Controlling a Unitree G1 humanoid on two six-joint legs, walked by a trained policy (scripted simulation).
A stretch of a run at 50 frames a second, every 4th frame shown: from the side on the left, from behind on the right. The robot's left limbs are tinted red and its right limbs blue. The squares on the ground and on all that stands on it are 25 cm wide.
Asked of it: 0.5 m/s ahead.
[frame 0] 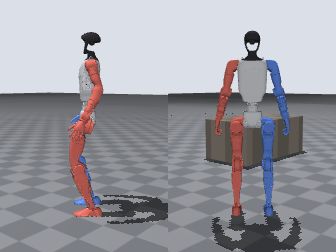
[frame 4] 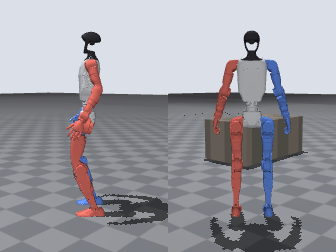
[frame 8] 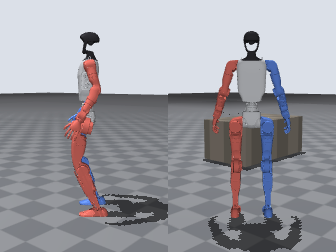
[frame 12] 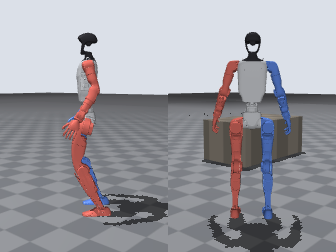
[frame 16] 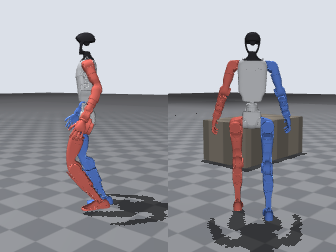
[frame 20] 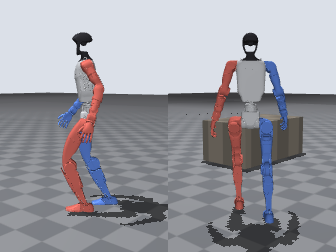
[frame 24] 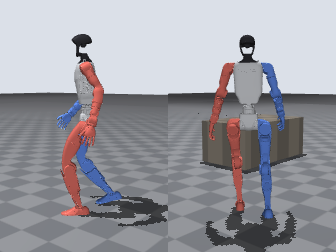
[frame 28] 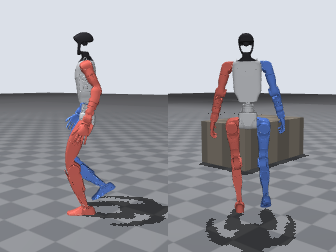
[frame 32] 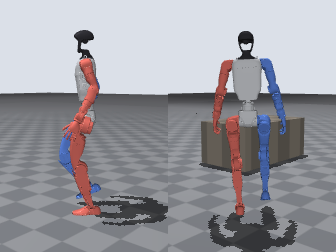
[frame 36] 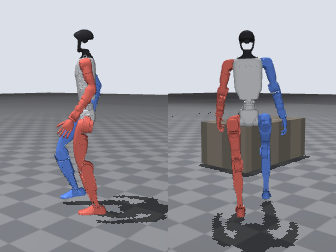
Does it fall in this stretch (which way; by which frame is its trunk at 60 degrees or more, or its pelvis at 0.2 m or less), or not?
no
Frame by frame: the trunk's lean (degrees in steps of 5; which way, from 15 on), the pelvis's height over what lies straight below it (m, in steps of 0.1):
0: 5, 0.8
4: 5, 0.8
8: 5, 0.8
12: 0, 0.8
16: 0, 0.8
20: 5, 0.8
24: 5, 0.8
28: 5, 0.8
32: 5, 0.8
36: 5, 0.8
